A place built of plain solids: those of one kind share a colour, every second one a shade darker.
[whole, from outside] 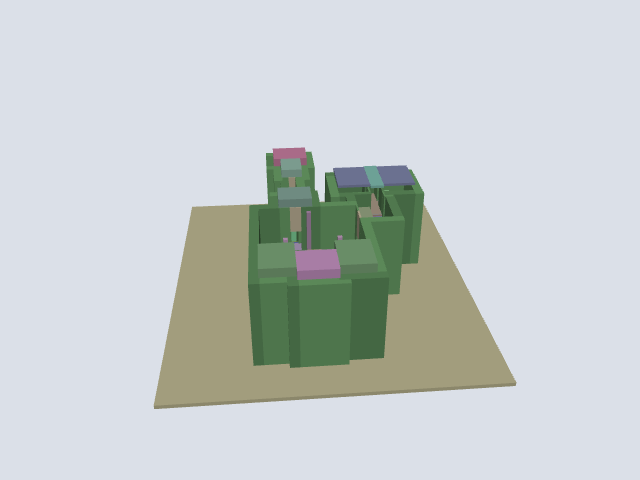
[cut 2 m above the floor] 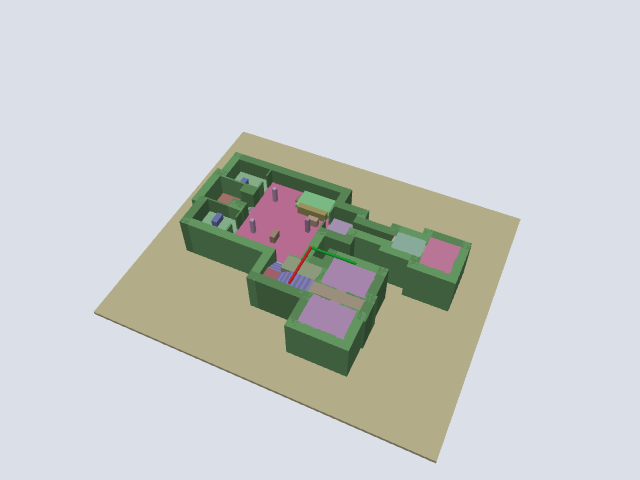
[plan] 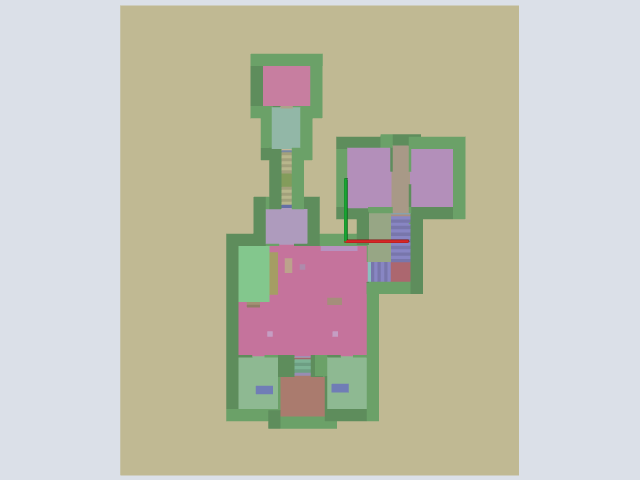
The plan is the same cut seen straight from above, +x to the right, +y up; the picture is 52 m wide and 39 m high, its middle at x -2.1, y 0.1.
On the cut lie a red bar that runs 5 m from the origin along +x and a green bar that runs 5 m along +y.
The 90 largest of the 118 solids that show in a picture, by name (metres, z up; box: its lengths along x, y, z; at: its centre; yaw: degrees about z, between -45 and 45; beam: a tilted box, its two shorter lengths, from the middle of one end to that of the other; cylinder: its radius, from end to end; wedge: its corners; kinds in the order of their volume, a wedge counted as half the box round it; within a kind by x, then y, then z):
{
 "wall_1": {"box": [1.0, 15.25, 9.75], "at": [-9.21, -7.01, 2.14]},
 "wall_2": {"box": [1.3, 0.2, 9.75], "at": [-8.26, -9.34, 2.14]},
 "wall_3": {"box": [3.11, 1.0, 9.75], "at": [-8.16, 0.11, 2.14]},
 "wall_4": {"box": [4.4, 1.0, 9.75], "at": [-7.51, -14.14, 2.14]},
 "wall_5": {"box": [1.0, 5.25, 9.75], "at": [-7.24, 12.61, 2.14]},
 "wall_6": {"box": [1.0, 4.0, 9.75], "at": [-7.01, 1.61, 2.14]},
 "wall_7": {"box": [1.72, 1.0, 9.75], "at": [-6.88, 10.48, 2.14]},
 "wall_8": {"box": [2.19, 1.0, 9.75], "at": [-6.42, 3.11, 2.14]},
 "wall_9": {"box": [1.0, 4.4, 9.75], "at": [-6.41, 8.79, 2.14]},
 "wall_10": {"box": [1.6, 1.0, 9.75], "at": [-6.12, 7.08, 2.14]},
 "wall_11": {"box": [1.2, 0.2, 9.75], "at": [-6.01, -0.29, 2.14]},
 "wall_12": {"box": [1.23, 0.2, 9.75], "at": [-6.0, -9.34, 2.14]},
 "wall_13": {"box": [1.0, 1.5, 9.75], "at": [-5.81, -14.48, 2.14]},
 "wall_14": {"box": [1.0, 4.98, 9.75], "at": [-5.73, 5.1, 2.14]},
 "wall_15": {"box": [0.2, 2.8, 9.75], "at": [-5.41, -12.34, 2.14]},
 "wall_16": {"box": [1.25, 1.0, 9.75], "at": [-4.89, -10.53, 2.14]},
 "wall_17": {"box": [1.13, 1.0, 9.75], "at": [-4.83, -9.74, 2.14]},
 "wall_18": {"box": [5.85, 1.0, 9.75], "at": [-4.81, 14.74, 2.14]},
 "wall_19": {"box": [1.0, 1.8, 9.75], "at": [-4.67, -10.14, 2.14]},
 "wall_20": {"box": [1.0, 4.98, 9.75], "at": [-3.9, 5.1, 2.14]},
 "wall_21": {"box": [5.6, 1.0, 9.75], "at": [-3.51, -14.74, 2.14]},
 "wall_22": {"box": [2.19, 1.0, 9.75], "at": [-3.21, 3.11, 2.14]},
 "wall_23": {"box": [1.0, 4.4, 9.75], "at": [-3.21, 8.79, 2.14]},
 "wall_24": {"box": [1.72, 1.0, 9.75], "at": [-2.75, 10.48, 2.14]},
 "wall_25": {"box": [1.0, 4.0, 9.75], "at": [-2.61, 1.61, 2.14]},
 "wall_26": {"box": [1.0, 5.25, 9.75], "at": [-2.39, 12.61, 2.14]},
 "wall_27": {"box": [1.0, 1.8, 9.75], "at": [-2.35, -10.14, 2.14]},
 "wall_28": {"box": [1.25, 1.0, 9.75], "at": [-2.13, -10.53, 2.14]},
 "wall_29": {"box": [1.0, 1.7, 9.75], "at": [-2.01, -10.09, 2.14]},
 "wall_30": {"box": [0.2, 2.8, 9.75], "at": [-1.61, -12.34, 2.14]},
 "wall_31": {"box": [1.0, 1.5, 9.75], "at": [-1.21, -14.48, 2.14]},
 "wall_32": {"box": [1.23, 0.2, 9.75], "at": [-1.03, -9.34, 2.14]},
 "wall_33": {"box": [4.91, 1.0, 9.75], "at": [-0.56, 0.11, 2.14]},
 "wall_34": {"box": [1.0, 6.71, 9.75], "at": [-0.29, 5.14, 2.14]},
 "wall_35": {"box": [4.4, 1.0, 9.75], "at": [0.49, -14.14, 2.14]},
 "wall_36": {"box": [2.61, 1.0, 9.75], "at": [0.51, 2.29, 2.14]},
 "wall_37": {"box": [1.3, 0.2, 9.75], "at": [1.24, -9.34, 2.14]},
 "wall_38": {"box": [1.0, 2.7, 9.75], "at": [1.39, 1.04, 2.14]},
 "wall_39": {"box": [4.6, 1.0, 9.75], "at": [1.51, 7.99, 2.14]},
 "wall_40": {"box": [0.2, 1.4, 9.75], "at": [1.79, -1.0, 2.14]},
 "wall_41": {"box": [1.0, 11.25, 9.75], "at": [2.19, -9.01, 2.14]},
 "wall_42": {"box": [1.98, 0.51, 9.75], "at": [2.67, 2.44, 2.14]},
 "wall_43": {"box": [2.01, 0.51, 9.75], "at": [2.81, 2.53, 2.14]},
 "wall_44": {"box": [1.0, 0.51, 9.75], "at": [3.31, 2.44, 2.14]},
 "wall_45": {"box": [1.0, 1.1, 9.75], "at": [3.31, 8.14, 2.14]},
 "wall_46": {"box": [0.2, 1.96, 9.75], "at": [3.71, 6.62, 2.14]},
 "wall_47": {"box": [4.58, 1.0, 9.75], "at": [3.97, -3.79, 2.14]},
 "wall_48": {"box": [3.3, 1.0, 9.75], "at": [4.46, 8.19, 2.14]},
 "wall_49": {"box": [0.2, 1.94, 9.75], "at": [5.21, 3.66, 2.14]},
 "wall_50": {"box": [0.2, 1.96, 9.75], "at": [5.21, 6.62, 2.14]},
 "wall_51": {"box": [1.0, 1.31, 9.75], "at": [5.61, 2.04, 2.14]},
 "wall_52": {"box": [1.0, 1.1, 9.75], "at": [5.61, 8.14, 2.14]},
 "wall_53": {"box": [1.0, 6.68, 9.75], "at": [5.76, -0.95, 2.14]},
 "wall_54": {"box": [4.61, 1.0, 9.75], "at": [7.41, 7.99, 2.14]},
 "wall_55": {"box": [4.41, 1.0, 9.75], "at": [7.51, 2.29, 2.14]},
 "wall_56": {"box": [1.0, 6.71, 9.75], "at": [9.21, 5.14, 2.14]},
 "ground_under_all_1": {"box": [32.4, 38.2, 0.4], "at": [-2.13, 0.06, -2.38]},
 "floor_hall_1": {"box": [10.6, 9.05, 3.55], "at": [-3.51, -4.82, -0.96]},
 "floor_board_room_1": {"box": [3.6, 4.9, 7.15], "at": [1.91, 5.14, 0.84]},
 "floor_board_room_2": {"box": [3.6, 4.9, 7.15], "at": [7.01, 5.14, 0.84]},
 "ceil_front_1": {"box": [3.4, 4.4, 3.9], "at": [-7.11, -11.54, 6.01]},
 "ceil_front_2": {"box": [3.4, 4.4, 3.9], "at": [0.09, -11.54, 6.01]},
 "floor_front_1": {"box": [3.4, 4.4, 3.55], "at": [-7.11, -11.54, -0.96]},
 "floor_front_2": {"box": [3.4, 4.4, 3.55], "at": [0.09, -11.54, -0.96]},
 "ceil_strong_room_1": {"box": [4.05, 3.45, 6.85], "at": [-4.81, 12.61, 4.54]},
 "wall_grand_pier_1": {"box": [1.88, 3.98, 8.15], "at": [2.73, 0.3, 1.34]},
 "floor_board_room_corridor_1": {"box": [1.5, 5.5, 7.15], "at": [4.46, 5.04, 0.84]},
 "ceil_vestibule_1": {"box": [3.8, 3.4, 4.57], "at": [-3.51, -12.64, 5.68]},
 "ceil_strong_room_lobby_1": {"box": [2.4, 3.4, 6.85], "at": [-4.81, 9.19, 4.54]},
 "floor_staff_1": {"box": [2.6, 4.65, 3.99], "at": [-7.51, -2.62, -0.74]},
 "ceil_secure_1": {"box": [3.6, 3.0, 3.9], "at": [-4.81, 1.21, 6.01]},
 "floor_secure_1": {"box": [3.6, 3.0, 3.55], "at": [-4.81, 1.21, -0.96]},
 "floor_vestibule_1": {"box": [3.8, 3.4, 2.73], "at": [-3.51, -12.64, -1.37]},
 "step_grand_1": {"box": [1.6, 0.29, 5.18], "at": [4.46, -1.03, -0.14]},
 "step_grand_2": {"box": [1.6, 0.29, 5.35], "at": [4.46, -0.77, -0.06]},
 "step_grand_3": {"box": [1.6, 0.29, 5.51], "at": [4.46, -0.5, 0.02]},
 "step_grand_4": {"box": [1.6, 0.29, 5.67], "at": [4.46, -0.23, 0.1]},
 "step_grand_5": {"box": [1.6, 0.29, 6.0], "at": [4.46, 0.31, 0.26]},
 "step_grand_6": {"box": [1.6, 0.29, 6.16], "at": [4.46, 0.57, 0.35]},
 "step_grand_7": {"box": [1.6, 0.29, 6.33], "at": [4.46, 0.84, 0.43]},
 "step_grand_8": {"box": [1.6, 0.29, 6.49], "at": [4.46, 1.11, 0.51]},
 "step_grand_9": {"box": [1.6, 0.29, 6.65], "at": [4.46, 1.38, 0.59]},
 "step_grand_10": {"box": [1.6, 0.29, 6.82], "at": [4.46, 1.65, 0.67]},
 "step_grand_11": {"box": [1.6, 0.29, 6.98], "at": [4.46, 1.91, 0.75]},
 "floor_grand_l1a_1": {"box": [1.62, 1.6, 4.69], "at": [4.45, -2.49, -0.39]},
 "ceil_board_room_1": {"box": [3.6, 4.9, 0.3], "at": [1.91, 5.14, 7.82]},
 "ceil_board_room_2": {"box": [3.6, 4.9, 0.3], "at": [7.01, 5.14, 7.82]},
 "floor_strong_room_lobby_1": {"box": [2.4, 3.4, 0.6], "at": [-4.81, 9.19, -2.44]},
 "counter_top_1": {"box": [0.7, 3.45, 1.08], "at": [-5.86, -2.62, 1.35]},
 "ceil_board_room_corridor_1": {"box": [1.5, 5.5, 0.3], "at": [4.46, 5.04, 7.82]}
}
